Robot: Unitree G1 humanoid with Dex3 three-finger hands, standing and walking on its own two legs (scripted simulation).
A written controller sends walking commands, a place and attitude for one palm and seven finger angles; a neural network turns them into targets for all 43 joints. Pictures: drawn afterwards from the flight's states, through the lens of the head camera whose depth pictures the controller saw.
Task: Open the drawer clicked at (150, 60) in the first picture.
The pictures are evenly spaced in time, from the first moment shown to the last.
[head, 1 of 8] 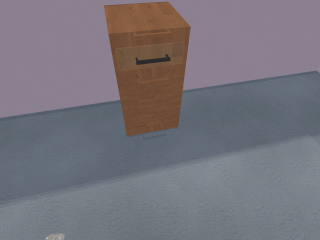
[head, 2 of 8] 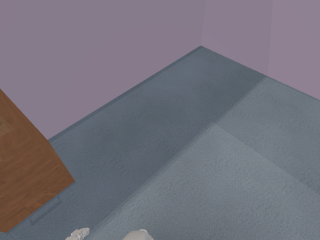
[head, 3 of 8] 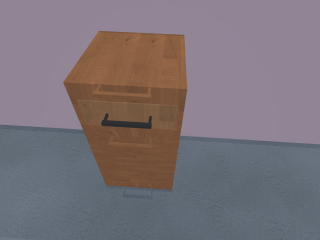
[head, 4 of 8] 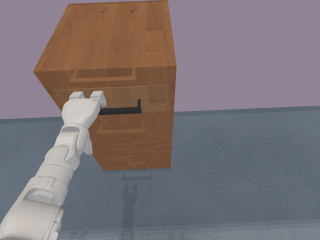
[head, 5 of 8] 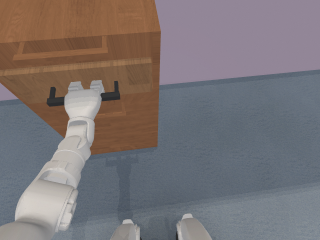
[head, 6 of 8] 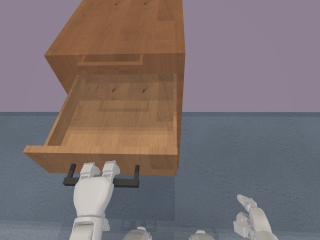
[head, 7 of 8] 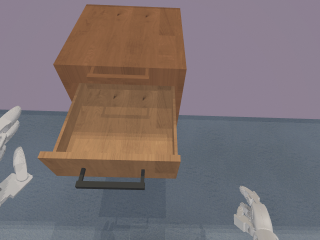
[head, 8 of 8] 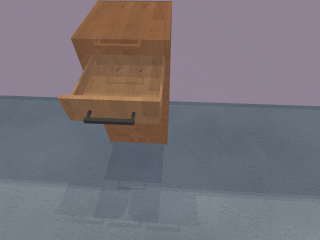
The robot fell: no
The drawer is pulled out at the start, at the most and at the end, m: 0.00 0.29 0.29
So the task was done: yes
